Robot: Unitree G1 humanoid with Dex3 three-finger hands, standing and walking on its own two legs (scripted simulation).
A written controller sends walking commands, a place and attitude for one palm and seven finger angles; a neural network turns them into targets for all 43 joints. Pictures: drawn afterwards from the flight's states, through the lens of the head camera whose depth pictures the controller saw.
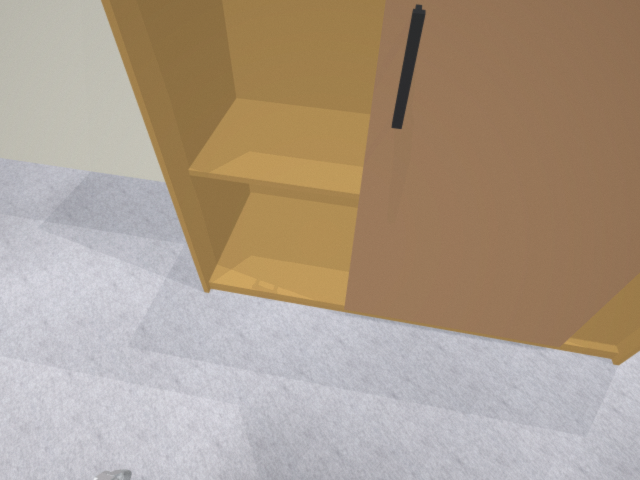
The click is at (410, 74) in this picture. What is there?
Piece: wardrobe's sliding door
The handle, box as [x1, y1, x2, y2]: [392, 4, 424, 128]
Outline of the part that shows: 416,4 416,7 413,9 392,121 392,127 401,128 424,18 424,10 421,9 421,5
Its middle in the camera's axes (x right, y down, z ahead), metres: +0.16 -0.30 +0.70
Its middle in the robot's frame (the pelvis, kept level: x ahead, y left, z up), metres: +0.75 -0.10 +0.16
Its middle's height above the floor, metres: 0.93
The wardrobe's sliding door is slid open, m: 0.51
